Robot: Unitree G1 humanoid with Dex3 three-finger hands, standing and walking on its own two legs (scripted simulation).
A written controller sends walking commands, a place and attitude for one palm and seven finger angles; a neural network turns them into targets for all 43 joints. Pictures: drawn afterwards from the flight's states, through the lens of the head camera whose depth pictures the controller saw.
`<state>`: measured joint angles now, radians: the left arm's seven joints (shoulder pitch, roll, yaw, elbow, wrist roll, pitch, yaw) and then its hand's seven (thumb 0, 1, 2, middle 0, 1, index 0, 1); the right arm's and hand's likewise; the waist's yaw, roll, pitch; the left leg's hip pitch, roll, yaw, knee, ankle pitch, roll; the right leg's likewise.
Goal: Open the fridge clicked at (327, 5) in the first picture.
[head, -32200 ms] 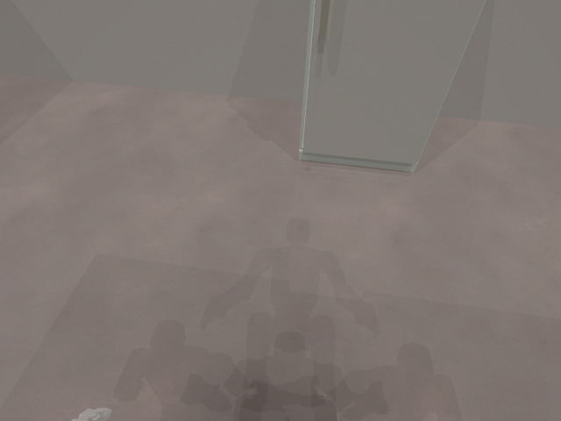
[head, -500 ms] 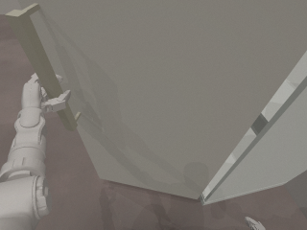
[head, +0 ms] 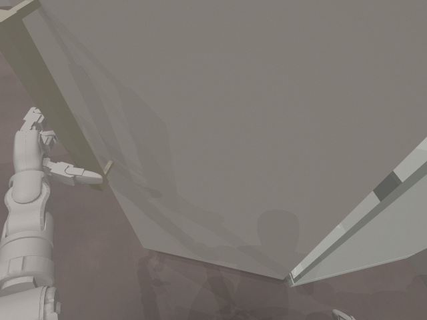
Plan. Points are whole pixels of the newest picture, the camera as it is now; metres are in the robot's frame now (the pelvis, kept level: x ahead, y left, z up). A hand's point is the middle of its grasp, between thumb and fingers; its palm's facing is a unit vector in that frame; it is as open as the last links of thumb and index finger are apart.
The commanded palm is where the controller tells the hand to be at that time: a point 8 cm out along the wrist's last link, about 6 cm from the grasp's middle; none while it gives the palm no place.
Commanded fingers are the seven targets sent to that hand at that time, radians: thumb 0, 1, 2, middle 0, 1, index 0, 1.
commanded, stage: slip the hand off the handle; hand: left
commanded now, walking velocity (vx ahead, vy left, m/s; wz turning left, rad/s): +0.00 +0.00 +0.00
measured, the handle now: (74, 118) +0.42 +0.27 +0.15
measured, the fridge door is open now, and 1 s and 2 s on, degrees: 65 65 65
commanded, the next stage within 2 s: draw the hand back to the body in 1.30 s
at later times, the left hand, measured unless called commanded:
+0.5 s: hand (27, 157) +0.37 +0.36 +0.09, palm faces +0.39 -0.89 -0.23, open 14.7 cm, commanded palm +0.34 +0.39 +0.11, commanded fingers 0.00 -0.55 0.20 -0.25 -1.15 -0.25 -1.15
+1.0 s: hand (11, 184) +0.32 +0.36 +0.09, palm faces +0.38 -0.90 -0.22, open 14.7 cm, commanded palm +0.27 +0.39 +0.11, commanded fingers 0.00 -0.55 0.20 -0.25 -1.15 -0.25 -1.15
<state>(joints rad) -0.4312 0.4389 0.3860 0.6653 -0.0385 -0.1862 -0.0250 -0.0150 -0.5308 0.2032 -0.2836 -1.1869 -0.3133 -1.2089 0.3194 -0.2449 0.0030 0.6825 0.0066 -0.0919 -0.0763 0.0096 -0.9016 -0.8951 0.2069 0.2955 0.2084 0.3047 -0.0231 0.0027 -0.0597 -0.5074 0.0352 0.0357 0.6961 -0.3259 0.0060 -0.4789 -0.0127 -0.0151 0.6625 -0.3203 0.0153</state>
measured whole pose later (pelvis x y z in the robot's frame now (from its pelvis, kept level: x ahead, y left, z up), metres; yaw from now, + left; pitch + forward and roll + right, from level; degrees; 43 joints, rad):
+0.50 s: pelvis +0.00 +0.01 -0.01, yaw +1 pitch +9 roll -2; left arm -0.46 0.57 0.47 0.77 -0.04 -0.19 -0.15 -0.02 -0.55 0.20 -0.25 -1.15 -0.25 -1.15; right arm 0.30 -0.27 0.01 0.67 0.01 -0.06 -0.11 0.01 -0.90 -0.90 0.21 0.30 0.21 0.30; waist -0.01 -0.01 -0.07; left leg -0.57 0.03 0.00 0.77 -0.36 0.01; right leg -0.51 -0.02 -0.04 0.70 -0.35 0.02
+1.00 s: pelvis +0.00 +0.01 -0.01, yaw +1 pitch +9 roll -2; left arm -0.20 0.52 0.52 0.52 -0.13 -0.18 -0.20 -0.02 -0.55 0.20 -0.25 -1.15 -0.25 -1.15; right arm 0.33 -0.26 0.01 0.64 0.02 -0.07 -0.12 0.01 -0.90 -0.90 0.21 0.30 0.21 0.30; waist -0.01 0.01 -0.09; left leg -0.57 0.03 0.02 0.78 -0.37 0.02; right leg -0.51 -0.02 -0.03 0.71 -0.34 0.03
